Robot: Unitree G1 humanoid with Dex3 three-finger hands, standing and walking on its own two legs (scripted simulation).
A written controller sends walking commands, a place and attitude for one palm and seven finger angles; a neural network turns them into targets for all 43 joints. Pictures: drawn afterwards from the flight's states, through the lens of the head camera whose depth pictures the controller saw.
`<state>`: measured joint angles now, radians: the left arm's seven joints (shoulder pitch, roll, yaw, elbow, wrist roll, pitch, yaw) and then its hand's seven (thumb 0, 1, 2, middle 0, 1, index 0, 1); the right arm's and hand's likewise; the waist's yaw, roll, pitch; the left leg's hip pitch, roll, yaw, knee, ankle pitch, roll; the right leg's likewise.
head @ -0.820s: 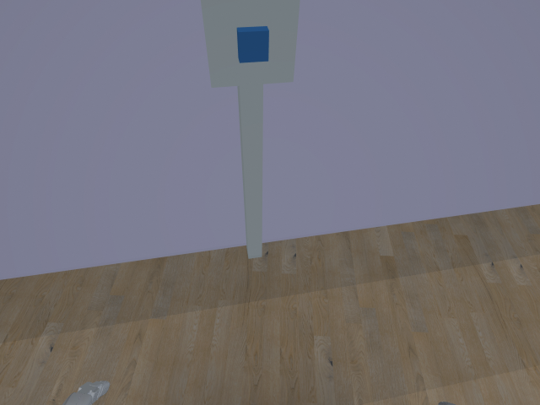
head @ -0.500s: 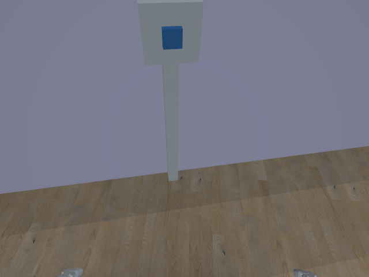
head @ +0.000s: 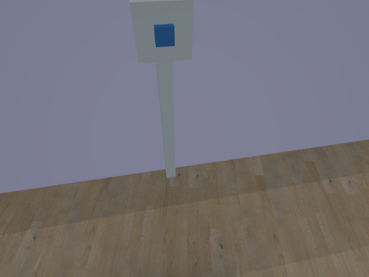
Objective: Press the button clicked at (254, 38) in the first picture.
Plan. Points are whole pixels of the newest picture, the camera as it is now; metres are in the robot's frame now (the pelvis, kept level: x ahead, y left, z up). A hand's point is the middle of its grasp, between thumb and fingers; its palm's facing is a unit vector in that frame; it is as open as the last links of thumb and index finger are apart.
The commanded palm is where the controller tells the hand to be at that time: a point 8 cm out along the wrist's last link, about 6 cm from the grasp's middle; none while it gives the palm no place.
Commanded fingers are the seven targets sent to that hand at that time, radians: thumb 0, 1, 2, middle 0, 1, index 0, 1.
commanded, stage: stand and wait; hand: left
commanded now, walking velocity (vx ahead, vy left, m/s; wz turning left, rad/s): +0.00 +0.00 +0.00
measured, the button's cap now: (164, 35) +0.80 +0.12 +0.16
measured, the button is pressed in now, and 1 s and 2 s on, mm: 0 0 0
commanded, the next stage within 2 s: look at it before walking up in 0.02 s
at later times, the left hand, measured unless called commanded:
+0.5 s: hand out of the picture +0.07 +0.24 -0.16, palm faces -0.03 -0.94 -0.33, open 7.4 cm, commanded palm none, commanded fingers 0.00 0.90 0.90 -0.20 -0.30 -0.20 -0.30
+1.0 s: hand out of the picture +0.07 +0.21 -0.17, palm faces -0.10 -0.95 -0.30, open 7.4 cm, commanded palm none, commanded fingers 0.00 0.90 0.90 -0.20 -0.30 -0.20 -0.30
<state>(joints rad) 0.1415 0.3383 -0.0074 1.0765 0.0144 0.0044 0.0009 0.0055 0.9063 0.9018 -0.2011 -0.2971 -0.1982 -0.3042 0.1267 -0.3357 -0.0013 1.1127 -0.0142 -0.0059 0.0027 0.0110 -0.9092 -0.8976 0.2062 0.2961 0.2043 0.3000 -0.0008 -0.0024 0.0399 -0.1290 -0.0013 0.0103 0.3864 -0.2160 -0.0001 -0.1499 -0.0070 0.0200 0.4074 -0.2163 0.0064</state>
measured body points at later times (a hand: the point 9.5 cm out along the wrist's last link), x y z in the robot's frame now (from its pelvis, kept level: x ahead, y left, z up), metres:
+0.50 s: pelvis +0.00 +0.00 +0.00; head +0.00 +0.00 +0.45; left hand +0.07 +0.29 -0.13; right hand +0.07 -0.30 -0.13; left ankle +0.00 +0.12 -0.74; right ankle +0.00 -0.12 -0.74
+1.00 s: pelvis -0.01 -0.01 -0.01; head +0.01 -0.01 +0.44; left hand +0.07 +0.26 -0.15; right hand +0.06 -0.28 -0.15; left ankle +0.00 +0.12 -0.74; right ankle +0.00 -0.12 -0.74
